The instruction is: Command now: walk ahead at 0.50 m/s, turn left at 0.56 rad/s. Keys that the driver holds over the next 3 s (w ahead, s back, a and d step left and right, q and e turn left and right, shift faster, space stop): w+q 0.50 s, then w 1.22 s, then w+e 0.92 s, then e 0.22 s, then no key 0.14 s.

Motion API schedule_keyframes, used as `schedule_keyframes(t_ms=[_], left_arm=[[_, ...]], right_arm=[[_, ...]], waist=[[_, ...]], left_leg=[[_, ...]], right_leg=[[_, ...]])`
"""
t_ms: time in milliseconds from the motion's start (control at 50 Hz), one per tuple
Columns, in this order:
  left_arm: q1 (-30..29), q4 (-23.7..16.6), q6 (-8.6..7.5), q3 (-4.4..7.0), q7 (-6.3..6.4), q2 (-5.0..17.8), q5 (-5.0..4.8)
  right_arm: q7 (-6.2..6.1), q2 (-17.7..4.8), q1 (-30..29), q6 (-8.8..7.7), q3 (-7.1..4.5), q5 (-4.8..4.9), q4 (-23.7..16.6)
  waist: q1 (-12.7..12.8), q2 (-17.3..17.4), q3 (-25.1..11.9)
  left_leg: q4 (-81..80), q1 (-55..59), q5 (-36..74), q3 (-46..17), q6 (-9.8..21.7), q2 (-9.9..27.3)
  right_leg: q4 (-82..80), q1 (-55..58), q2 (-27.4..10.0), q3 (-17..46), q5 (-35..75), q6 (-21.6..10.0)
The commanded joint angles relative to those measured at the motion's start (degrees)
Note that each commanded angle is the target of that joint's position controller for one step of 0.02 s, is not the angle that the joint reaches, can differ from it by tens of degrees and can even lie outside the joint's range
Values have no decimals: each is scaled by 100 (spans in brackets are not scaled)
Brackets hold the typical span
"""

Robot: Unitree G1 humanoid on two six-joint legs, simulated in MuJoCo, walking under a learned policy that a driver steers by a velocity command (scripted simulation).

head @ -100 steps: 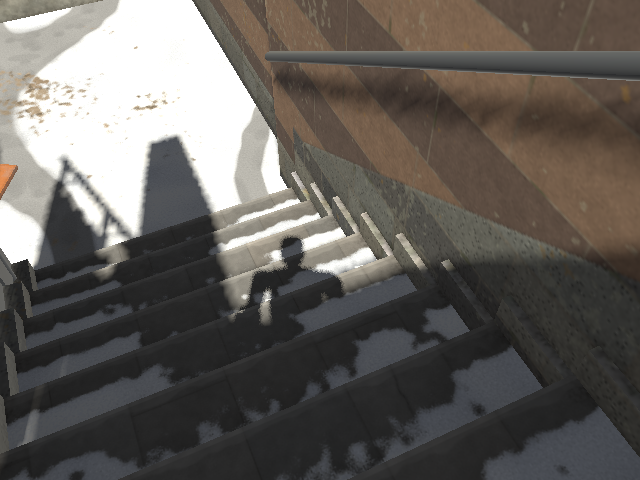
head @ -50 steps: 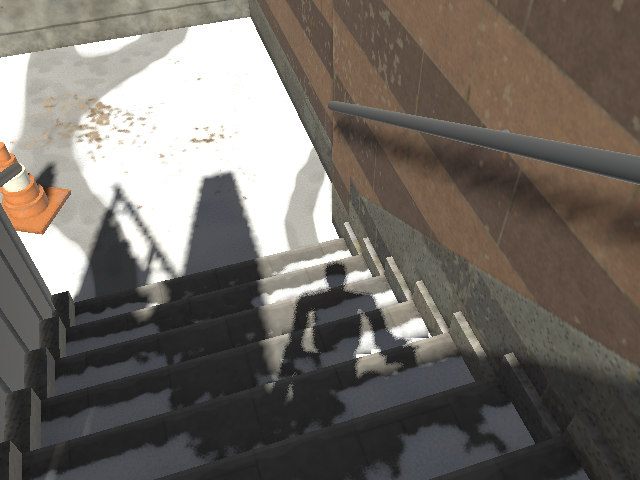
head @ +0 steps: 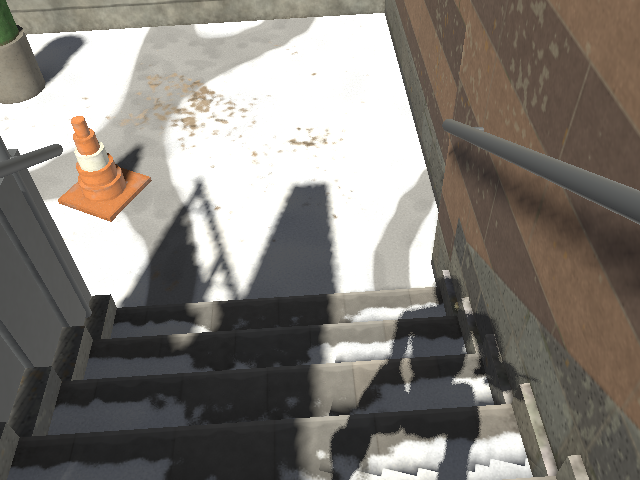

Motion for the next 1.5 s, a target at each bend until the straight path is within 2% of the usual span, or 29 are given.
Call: schedule_keyframes(t_ms=[20,120,160,180,200,220,260,300,360,420,520,620,680,720,760,780,800,880,1000,1060,1160,1220,1300,1320,1360,1380,1400,1420,1500], left_arm=[[-87,-467,80,196,56,815,-65],[197,-510,385,401,-14,1015,-133],[-330,-472,233,435,-144,1227,-42],[-647,-608,90,451,-124,1242,-22],[264,-705,-81,301,-213,626,51],[137,-1000,-216,260,-308,832,-121],[-1381,-1766,-180,187,-138,729,-427],[-1295,-1665,135,328,31,962,-304],[-1095,-1731,232,310,0,522,315],[-1043,-1740,99,442,-297,929,-25],[-2461,-2535,-11,267,-529,429,300],[-1466,-2480,222,376,-658,707,-60],[1492,-1262,232,509,-698,812,61],[1920,-840,340,396,-804,961,-86],[1239,-842,375,489,-659,1344,-196],[801,-954,340,292,-556,798,94],[31,-1000,224,167,-485,624,133],[-193,-914,15,16,-222,510,21],[1342,-425,155,97,-124,399,-239],[1880,-320,162,158,-60,435,-34],[1403,-563,329,34,73,7,-118],[901,-860,407,168,-45,507,-189],[452,-650,321,246,-260,610,-154],[546,-520,226,288,-342,517,-253],[1995,-577,-3,217,-376,406,-356],[1432,-940,-13,218,-267,474,-467],[584,-1135,182,297,-65,672,-344],[450,-1302,277,208,8,286,-348],[58,-1422,292,368,-43,420,-32]], right_arm=[[131,187,-578,36,168,97,-517],[156,54,-771,52,185,171,-572],[44,-428,855,25,-87,147,17],[13,-929,1901,-19,-211,62,378],[69,-1237,1839,-75,-137,-41,404],[90,-1065,2201,10,-148,193,360],[-51,-1174,2046,99,-178,127,551],[49,-320,488,-175,152,-73,48],[-251,-555,-260,-257,89,3,-187],[-461,-389,871,-294,72,35,170],[-709,-242,1032,-163,150,54,239],[-774,-241,1024,18,184,91,133],[-579,302,1075,-59,334,156,565],[-350,704,2238,-321,413,194,367],[-535,281,1024,-350,418,418,-252],[-687,8,-240,-150,404,443,-375],[-707,71,-405,-76,442,319,-555],[-452,58,-409,-191,330,-210,-651],[-221,109,-837,-127,233,52,-788],[53,19,-1845,-342,207,182,-1043],[356,478,-2292,-472,392,14,-1007],[371,514,-2152,-454,397,107,-1062],[18,-392,436,-380,10,33,-256],[23,-639,1930,-343,-60,-189,303],[156,-768,2127,-246,61,-153,666],[178,-918,1789,-182,-9,7,727],[192,-272,1049,-142,155,124,673],[205,-529,652,-203,107,2,689],[21,164,400,-498,334,-129,898]], waist=[[172,-725,730],[438,-698,920],[-645,-475,-64],[-1243,612,-259],[-579,1725,-1091],[-833,1578,-2163],[-760,34,-1367],[125,-959,-98],[496,-289,-113],[163,-61,-423],[-307,141,191],[5,567,214],[1243,-823,-263],[278,-3482,-354],[102,-2287,-64],[260,-446,661],[-99,-332,1101],[-280,-817,899],[197,-707,513],[625,-710,675],[735,-191,974],[867,-672,990],[-561,-971,71],[-1147,-194,-350],[-501,1604,-2071],[-448,1386,-2031],[-218,-316,-833],[-23,135,-490],[330,25,112]], left_leg=[[-382,221,-162,488,-32,-34],[-1172,626,-1706,1125,24,127],[-1776,3564,-1480,1528,423,-253],[-1893,4930,553,1043,930,72],[201,6800,2140,-152,1624,818],[-152,7282,446,-1280,2259,1283],[-1899,5950,-4406,-3085,2128,1914],[-1659,3064,-4776,-2950,1686,1698],[-1522,775,-2232,-1273,1401,479],[-752,2106,-2947,-1605,1385,388],[-354,393,-5711,-988,1056,-422],[1372,1554,-4804,-1579,922,-188],[5914,-15,-6004,-599,165,-1226],[9231,-3163,-7925,-421,-173,-1443],[8610,-4256,-6554,260,-259,-845],[7611,-4209,-5469,-193,-37,-239],[7036,-3285,-5017,-177,69,-36],[2529,-729,-1910,673,-251,243],[1077,-1731,-1439,29,-119,461],[184,-3009,-1830,-180,-21,458],[-1105,-661,2,571,-186,117],[-1403,1145,-414,798,-364,-111],[-2269,3563,-358,990,-2,151],[-1631,5751,864,528,338,750],[215,7249,1832,-796,1077,1764],[-1157,6325,-1551,-1986,1582,2272],[-2322,4674,-4165,-1865,1133,1667],[-2555,3794,-4909,-2553,1543,2157],[-1929,1683,-2283,-751,1008,1029]], right_leg=[[-392,-639,-1156,774,2011,-395],[1223,-304,-1855,1020,2974,-484],[3239,-1100,-1323,636,4156,-383],[6087,-2113,-591,269,2041,1],[8008,-4336,-127,842,-1976,285],[7824,-4991,-272,1559,-1944,415],[6534,-6022,-389,1730,-570,272],[4569,-5258,-574,2186,1304,232],[2258,-2809,-394,1735,3012,598],[1901,-3560,-349,2285,4904,481],[-1114,-1540,285,1643,6682,277],[-2269,-993,-373,2088,5100,-89],[-2241,2118,-904,2045,5606,-386],[-557,3354,-1314,3214,6933,-517],[-2633,2559,-2264,5551,2379,-1563],[-2975,1271,-2212,5180,692,-1444],[-2914,-223,-1892,5165,533,-1201],[-2854,-1928,-428,2757,3300,-635],[-1789,1351,-882,3112,3827,-833],[-1251,2654,-1012,3572,2851,-994],[-716,361,-320,2697,2255,-744],[-583,-561,-143,2573,2075,-758],[2602,-282,53,2359,4250,-463],[5054,-2020,650,2136,1767,-107],[6913,-3634,584,3002,-1629,226],[6823,-3895,541,2517,-973,333],[5942,-3828,230,1717,79,221],[6343,-3895,130,1768,639,150],[2802,-3078,-502,2174,2462,42]])
Next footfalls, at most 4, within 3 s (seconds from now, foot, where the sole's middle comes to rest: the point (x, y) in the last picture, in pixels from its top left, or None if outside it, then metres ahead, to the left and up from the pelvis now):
0.18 left None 0.22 0.12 -0.90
0.68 right None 0.49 -0.07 -1.07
1.32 left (231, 465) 0.76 0.36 -1.24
1.88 right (272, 394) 1.08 0.28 -1.41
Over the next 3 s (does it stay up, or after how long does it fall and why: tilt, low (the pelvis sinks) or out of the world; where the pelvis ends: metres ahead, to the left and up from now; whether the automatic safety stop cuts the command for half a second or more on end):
stays up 1.49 0.45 -0.94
